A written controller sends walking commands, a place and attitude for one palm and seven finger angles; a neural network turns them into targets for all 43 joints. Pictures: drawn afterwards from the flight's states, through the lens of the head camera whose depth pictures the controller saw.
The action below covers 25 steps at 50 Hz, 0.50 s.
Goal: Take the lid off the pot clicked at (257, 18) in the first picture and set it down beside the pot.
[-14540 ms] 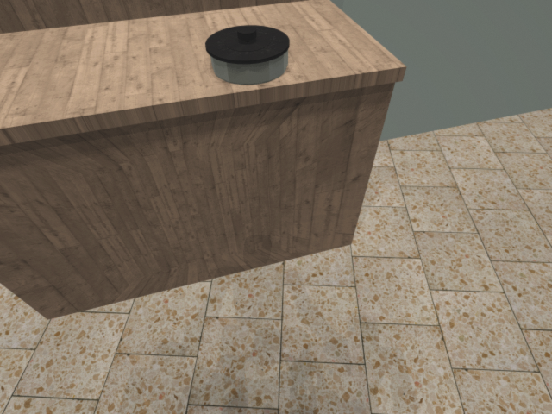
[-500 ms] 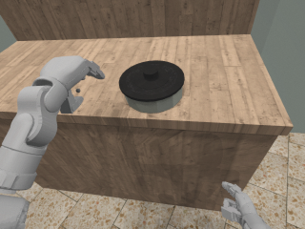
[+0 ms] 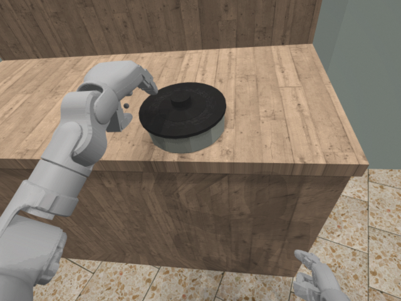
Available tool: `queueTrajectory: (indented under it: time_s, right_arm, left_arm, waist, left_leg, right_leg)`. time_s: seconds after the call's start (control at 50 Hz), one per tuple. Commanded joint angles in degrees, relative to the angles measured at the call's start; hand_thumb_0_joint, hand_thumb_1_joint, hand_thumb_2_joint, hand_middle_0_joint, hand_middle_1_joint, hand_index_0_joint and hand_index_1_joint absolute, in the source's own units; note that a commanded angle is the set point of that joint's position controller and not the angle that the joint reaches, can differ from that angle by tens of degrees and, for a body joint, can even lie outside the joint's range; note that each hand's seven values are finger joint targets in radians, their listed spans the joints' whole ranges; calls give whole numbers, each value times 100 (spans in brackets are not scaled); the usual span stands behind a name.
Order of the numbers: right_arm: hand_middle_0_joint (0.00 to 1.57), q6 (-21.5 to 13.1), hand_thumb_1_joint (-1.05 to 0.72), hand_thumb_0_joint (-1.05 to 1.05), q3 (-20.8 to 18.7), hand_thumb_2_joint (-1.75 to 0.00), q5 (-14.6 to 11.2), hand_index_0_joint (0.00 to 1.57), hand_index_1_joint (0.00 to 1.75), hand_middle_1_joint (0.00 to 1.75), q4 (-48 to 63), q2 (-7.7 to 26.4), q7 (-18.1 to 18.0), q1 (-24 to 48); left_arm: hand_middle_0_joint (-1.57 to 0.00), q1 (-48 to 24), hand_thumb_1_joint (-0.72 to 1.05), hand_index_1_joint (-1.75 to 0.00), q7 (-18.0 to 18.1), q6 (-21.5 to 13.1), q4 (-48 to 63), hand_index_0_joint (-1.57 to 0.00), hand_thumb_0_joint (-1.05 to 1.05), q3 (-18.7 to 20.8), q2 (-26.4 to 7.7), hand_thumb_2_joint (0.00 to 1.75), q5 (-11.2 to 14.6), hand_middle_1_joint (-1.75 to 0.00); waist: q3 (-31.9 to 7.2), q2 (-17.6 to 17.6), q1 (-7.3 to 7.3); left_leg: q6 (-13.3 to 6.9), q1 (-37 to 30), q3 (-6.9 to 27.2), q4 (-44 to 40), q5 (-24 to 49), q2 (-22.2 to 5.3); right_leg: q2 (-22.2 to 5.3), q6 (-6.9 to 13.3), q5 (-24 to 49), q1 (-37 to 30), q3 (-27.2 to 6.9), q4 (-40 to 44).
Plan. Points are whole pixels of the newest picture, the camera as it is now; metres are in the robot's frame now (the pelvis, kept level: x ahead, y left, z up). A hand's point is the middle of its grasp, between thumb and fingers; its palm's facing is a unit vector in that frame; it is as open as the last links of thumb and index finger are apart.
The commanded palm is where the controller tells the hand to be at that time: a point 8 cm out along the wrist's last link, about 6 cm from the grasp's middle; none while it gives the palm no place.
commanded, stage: move the open hand above the knob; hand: left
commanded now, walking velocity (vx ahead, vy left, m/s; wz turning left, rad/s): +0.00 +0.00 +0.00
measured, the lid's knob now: (180, 98) +0.51 +0.09 +0.16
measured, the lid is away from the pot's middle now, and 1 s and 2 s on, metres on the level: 0.00 0.00 0.00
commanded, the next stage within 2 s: lower the open fingers around the knob in 2.00 s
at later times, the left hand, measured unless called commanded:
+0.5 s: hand (162, 84) +0.46 +0.10 +0.23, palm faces -0.15 -0.02 -0.99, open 9.8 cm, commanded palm +0.44 +0.11 +0.29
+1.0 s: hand (181, 72) +0.51 +0.07 +0.23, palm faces -0.22 -0.03 -0.97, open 9.8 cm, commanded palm +0.47 +0.09 +0.29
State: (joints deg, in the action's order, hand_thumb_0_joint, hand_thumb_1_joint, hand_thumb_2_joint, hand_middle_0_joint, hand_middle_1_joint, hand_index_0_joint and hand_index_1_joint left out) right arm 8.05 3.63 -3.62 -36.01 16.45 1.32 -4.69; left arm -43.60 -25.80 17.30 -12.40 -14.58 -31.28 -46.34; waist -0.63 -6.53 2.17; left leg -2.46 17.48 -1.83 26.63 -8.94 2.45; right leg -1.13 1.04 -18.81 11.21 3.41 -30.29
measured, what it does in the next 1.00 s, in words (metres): stands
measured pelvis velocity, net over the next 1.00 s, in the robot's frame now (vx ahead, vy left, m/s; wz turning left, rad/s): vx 0.04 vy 0.00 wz -0.04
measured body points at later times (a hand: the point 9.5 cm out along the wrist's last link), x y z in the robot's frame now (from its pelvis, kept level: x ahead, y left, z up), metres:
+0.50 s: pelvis +0.02 -0.01 +0.00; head +0.03 -0.06 +0.45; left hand +0.46 +0.10 +0.28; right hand +0.20 -0.24 -0.12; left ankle +0.06 +0.09 -0.74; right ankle -0.03 -0.10 -0.74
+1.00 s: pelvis +0.04 +0.00 +0.00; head +0.05 -0.05 +0.45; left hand +0.51 +0.07 +0.28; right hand +0.14 -0.26 -0.14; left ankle +0.06 +0.09 -0.74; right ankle -0.03 -0.10 -0.74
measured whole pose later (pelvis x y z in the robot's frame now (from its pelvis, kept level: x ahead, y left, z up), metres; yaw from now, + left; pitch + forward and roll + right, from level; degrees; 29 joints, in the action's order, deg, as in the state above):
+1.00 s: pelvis +0.04 +0.00 +0.00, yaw -2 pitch +4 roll +2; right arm 7.3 2.0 -3.0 -39.9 16.9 0.3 -12.1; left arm -67.2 -26.2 20.6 -44.9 -18.7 -20.5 -50.3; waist -2.9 -4.8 -2.3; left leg -2.4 16.7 -4.0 23.1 -10.4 2.2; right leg -0.9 1.1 -19.4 11.4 0.8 -26.9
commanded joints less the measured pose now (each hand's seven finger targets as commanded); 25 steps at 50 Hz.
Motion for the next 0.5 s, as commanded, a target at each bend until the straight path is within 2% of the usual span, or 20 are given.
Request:
queueTrajectory:
  time_s: [0.0,0.02,0.04,0.06,0.08,0.12,0.14,0.16,0.18,0.22,0.24,0.26,0.3,0.32,0.34,0.38,0.42,0.44,0.46,0.48]
  right_arm:
    - [20,-267,-90,0,-202,-90,-29,20,30,30,900,487,-59,903]
    - [20,-256,-90,0,-207,-90,-31,20,30,30,864,498,-66,852]
    - [20,-240,-90,0,-252,-90,-34,20,30,30,869,561,-60,814]
    - [20,-269,-90,0,-210,-90,-20,20,30,30,891,492,-70,853]
    - [20,-274,-90,0,-218,-90,-26,20,30,30,883,494,-65,855]
    - [20,-287,-90,0,-225,-90,-32,20,30,30,876,473,-56,854]
    - [20,-264,-90,0,-260,-90,-37,20,30,30,857,520,-48,793]
    - [20,-286,-90,0,-241,-90,-17,20,30,30,833,487,-51,753]
    - [20,-276,-90,0,-225,-90,-32,20,30,30,817,496,-55,765]
    - [20,-274,-90,0,-232,-90,-36,20,30,30,810,492,-49,716]
    - [20,-253,-90,0,-264,-90,-30,20,30,30,790,555,-38,698]
    - [20,-267,-90,0,-235,-90,-23,20,30,30,830,491,-23,748]
    - [20,-247,-90,0,-224,-90,-37,20,30,30,767,494,-29,692]
    - [20,-229,-90,0,-223,-90,-34,20,30,30,737,502,-33,669]
    - [20,-208,-90,0,-255,-90,-34,20,30,30,715,559,-40,635]
    - [20,-227,-90,0,-221,-90,-27,20,30,30,709,504,-61,626]
    - [20,-234,-90,0,-224,-90,-33,20,30,30,659,491,-78,610]
    - [20,-230,-90,0,-268,-90,-19,20,30,30,668,515,-66,570]
    - [20,-254,-90,0,-249,-90,-14,20,30,30,656,474,-70,557]
    - [20,-247,-90,0,-236,-90,-15,20,30,30,582,496,-86,501]
  left_arm:
    - [-89,-3032,-38,-8,235,40,450,-89,0,802,-1163,173,-221,-8]
    - [-89,-3060,-38,-8,222,76,202,-89,0,751,-1109,173,-233,-8]
    - [-89,-3091,-38,-8,239,45,387,-89,0,893,-1257,173,-132,-8]
    - [-89,-3239,-38,-8,216,65,301,-89,0,835,-1213,173,-244,-8]
    - [-89,-3413,-38,-8,204,71,304,-89,0,761,-1149,173,-241,-8]
    - [-89,-3532,-38,-8,181,113,255,-89,0,566,-916,173,-241,-8]
    - [-89,-3474,-38,-8,190,120,222,-89,0,585,-904,173,-152,-8]
    - [-89,-3611,-38,-8,188,145,161,-89,0,693,-1037,173,-271,-8]
    - [-89,-3516,-38,-8,181,174,-105,-89,0,617,-940,173,-282,-8]
    - [-89,-3641,-38,-8,169,211,-172,-89,0,535,-812,173,-281,-8]
    - [-89,-3616,-38,-8,185,198,-115,-89,0,665,-964,173,-215,-8]
    - [-89,-3835,-38,-8,172,201,32,-89,0,534,-830,173,-303,-8]
    - [-89,-3731,-38,-8,176,283,-461,-89,0,484,-725,173,-312,-8]
    - [-89,-3937,-38,-8,178,308,-521,-89,0,448,-715,173,-321,-8]
    - [-89,-3912,-38,-8,195,308,-574,-89,0,481,-733,173,-242,-8]
    - [-89,-4283,-38,-8,207,333,-684,-89,0,434,-735,173,-353,-8]
    - [-89,-4566,-38,-8,203,360,-864,-89,0,239,-524,173,-382,-8]
    - [-89,-4613,-38,-8,204,361,-698,-89,0,163,-400,173,-300,-8]
    - [-89,-4728,-38,-8,198,391,-819,-89,0,194,-431,173,-367,-8]
    - [-89,-4730,-38,-8,195,433,-1222,-89,0,170,-414,173,-403,-8]
  waist:
    - [-1849,779,-27]
    - [-1746,851,-53]
    - [-1930,829,-53]
    - [-2030,843,-23]
    - [-1988,864,-60]
    - [-2063,680,-81]
    - [-2048,771,-117]
    - [-2194,846,-72]
    - [-1997,916,-95]
    - [-2051,924,-87]
    - [-2128,949,-91]
    - [-2295,908,-80]
    - [-2024,1027,-114]
    - [-1962,1032,-139]
    - [-1985,1062,-152]
    - [-2111,1053,-153]
    - [-2144,1013,-210]
    - [-2276,922,-236]
    - [-2394,963,-232]
    - [-2225,1031,-267]
  left_leg:
    - [-65,-1301,204,-116,887,133]
    - [-65,-1261,195,-132,794,132]
    - [-80,-1325,212,-80,887,127]
    - [-88,-1310,177,-90,949,161]
    - [-92,-1305,174,-93,994,157]
    - [-96,-1435,177,-71,1095,173]
    - [-105,-1473,209,-23,1155,153]
    - [-121,-1457,179,-37,1216,178]
    - [-113,-1394,174,-44,1242,162]
    - [-126,-1406,159,-50,1325,180]
    - [-128,-1443,180,-3,1443,161]
    - [-138,-1514,167,-14,1602,184]
    - [-138,-1417,136,-18,1554,174]
    - [-132,-1390,121,-51,1421,182]
    - [-134,-1390,144,-33,1416,164]
    - [-151,-1393,118,-78,1363,191]
    - [-157,-1465,122,-64,1414,200]
    - [-168,-1616,145,-14,1580,188]
    - [-173,-1640,149,-16,1609,204]
    - [-168,-1550,128,-23,1515,202]
  right_leg:
    - [178,101,1536,148,-196,471]
    - [177,86,1485,209,-198,506]
    - [161,97,1642,60,-216,497]
    - [155,86,1725,-19,-251,469]
    - [154,81,1821,3,-242,459]
    - [171,92,1881,65,-234,436]
    - [172,105,1967,62,-226,449]
    - [169,87,2067,-59,-262,442]
    - [177,94,2108,45,-230,424]
    - [175,82,2232,-16,-245,427]
    - [156,97,2380,-98,-245,411]
    - [160,92,2499,-157,-267,381]
    - [175,80,2508,-36,-245,400]
    - [174,68,2421,13,-238,436]
    - [169,85,2426,-24,-233,437]
    - [166,71,2412,-79,-272,448]
    - [178,77,2447,0,-280,435]
    - [176,92,2583,-17,-270,431]
    - [188,83,2581,-50,-284,422]
    - [195,82,2542,39,-281,439]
